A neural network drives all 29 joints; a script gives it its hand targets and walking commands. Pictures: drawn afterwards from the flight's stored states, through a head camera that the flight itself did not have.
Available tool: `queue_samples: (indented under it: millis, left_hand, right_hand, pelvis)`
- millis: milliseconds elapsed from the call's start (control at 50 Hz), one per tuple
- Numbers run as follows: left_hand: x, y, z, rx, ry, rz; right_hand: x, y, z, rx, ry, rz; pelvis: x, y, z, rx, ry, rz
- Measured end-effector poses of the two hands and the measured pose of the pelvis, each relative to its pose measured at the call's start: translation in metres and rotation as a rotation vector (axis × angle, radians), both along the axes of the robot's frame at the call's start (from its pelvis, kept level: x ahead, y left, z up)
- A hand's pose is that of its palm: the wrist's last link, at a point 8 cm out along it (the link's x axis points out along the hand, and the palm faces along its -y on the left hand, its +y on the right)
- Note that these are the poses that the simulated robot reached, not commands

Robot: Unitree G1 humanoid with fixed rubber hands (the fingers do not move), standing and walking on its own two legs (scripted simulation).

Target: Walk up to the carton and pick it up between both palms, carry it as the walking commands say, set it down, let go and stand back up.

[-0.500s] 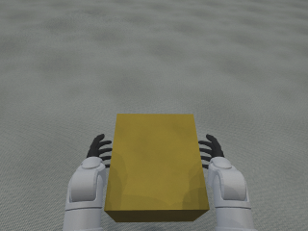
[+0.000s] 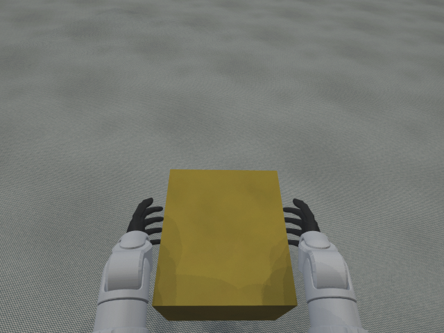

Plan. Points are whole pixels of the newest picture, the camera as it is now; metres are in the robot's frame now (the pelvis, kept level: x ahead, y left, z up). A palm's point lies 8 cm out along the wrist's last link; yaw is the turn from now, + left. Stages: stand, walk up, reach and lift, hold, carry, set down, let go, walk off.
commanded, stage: carry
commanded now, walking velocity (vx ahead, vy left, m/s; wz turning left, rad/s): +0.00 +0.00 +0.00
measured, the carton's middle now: (222, 245) +0.31 +0.00 -0.05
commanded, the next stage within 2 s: hold in 0.16 s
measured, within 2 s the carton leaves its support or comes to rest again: neither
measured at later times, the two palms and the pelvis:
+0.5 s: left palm (133, 244) +0.25 +0.16 +0.06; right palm (317, 246) +0.25 -0.15 +0.06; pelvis -0.03 +0.00 +0.01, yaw -5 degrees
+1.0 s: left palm (140, 240) +0.28 +0.16 +0.02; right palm (310, 248) +0.27 -0.15 +0.03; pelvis -0.02 +0.02 +0.01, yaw -9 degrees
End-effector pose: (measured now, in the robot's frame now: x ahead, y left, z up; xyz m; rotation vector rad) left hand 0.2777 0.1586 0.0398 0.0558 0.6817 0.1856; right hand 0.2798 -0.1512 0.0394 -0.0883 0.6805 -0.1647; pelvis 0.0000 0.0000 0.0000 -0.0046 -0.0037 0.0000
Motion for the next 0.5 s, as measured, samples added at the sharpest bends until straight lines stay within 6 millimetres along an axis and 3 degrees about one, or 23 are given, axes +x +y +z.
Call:
queue_samples:
  millis: [240, 500]
  left_hand:
    - [-0.007, 0.0, 0.0, 0.037, -0.007, -0.019]
    - [-0.023, -0.001, 0.021, -0.005, -0.052, -0.019]
  right_hand:
    - [-0.008, -0.001, 0.0, 0.018, -0.008, 0.001]
    - [-0.027, -0.003, 0.02, 0.028, -0.057, -0.004]
  pelvis:
    - [-0.005, 0.002, 0.007, 0.001, -0.051, -0.023]
    - [-0.025, 0.003, 0.013, 0.004, -0.105, -0.087]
